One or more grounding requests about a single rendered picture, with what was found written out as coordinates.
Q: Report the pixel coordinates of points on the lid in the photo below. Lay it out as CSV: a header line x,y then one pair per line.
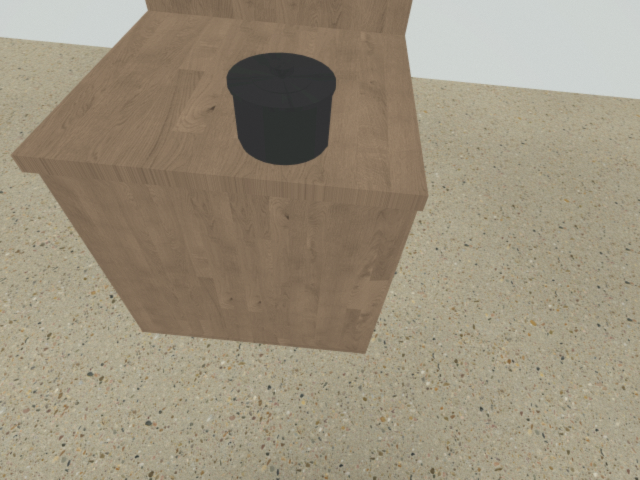
x,y
311,84

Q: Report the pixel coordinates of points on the pot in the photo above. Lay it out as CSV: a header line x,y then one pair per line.
x,y
278,138

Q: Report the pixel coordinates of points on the table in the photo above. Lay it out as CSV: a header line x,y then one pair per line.
x,y
197,237

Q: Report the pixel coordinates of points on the knob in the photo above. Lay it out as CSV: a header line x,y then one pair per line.
x,y
281,67

